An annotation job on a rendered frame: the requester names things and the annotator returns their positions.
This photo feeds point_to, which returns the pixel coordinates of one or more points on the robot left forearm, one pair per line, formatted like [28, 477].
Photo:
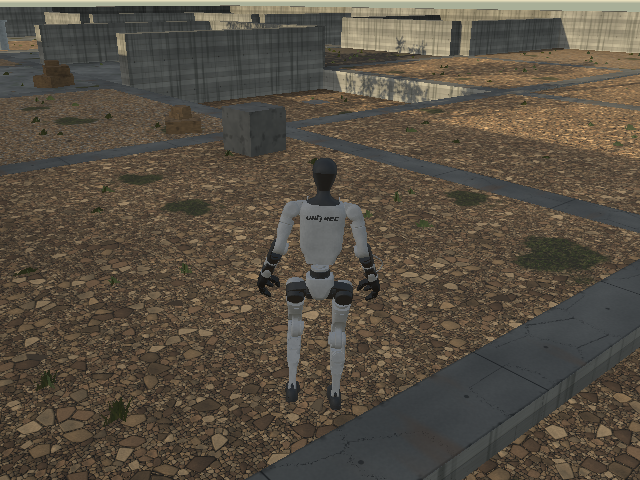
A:
[271, 262]

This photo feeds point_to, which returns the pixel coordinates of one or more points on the left robot upper arm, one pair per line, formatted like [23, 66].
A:
[290, 210]

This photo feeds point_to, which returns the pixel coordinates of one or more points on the robot right thigh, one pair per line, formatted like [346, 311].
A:
[341, 302]

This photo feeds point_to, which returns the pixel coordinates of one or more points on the right robot hand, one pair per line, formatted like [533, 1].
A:
[375, 286]

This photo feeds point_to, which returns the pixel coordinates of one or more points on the robot right forearm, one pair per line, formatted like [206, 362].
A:
[369, 266]

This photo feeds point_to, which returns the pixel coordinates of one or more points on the left robot hand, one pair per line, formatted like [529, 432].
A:
[262, 281]

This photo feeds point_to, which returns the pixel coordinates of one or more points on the right robot upper arm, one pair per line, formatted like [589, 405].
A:
[354, 213]

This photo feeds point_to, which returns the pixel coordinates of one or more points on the robot left foot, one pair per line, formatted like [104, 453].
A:
[292, 394]

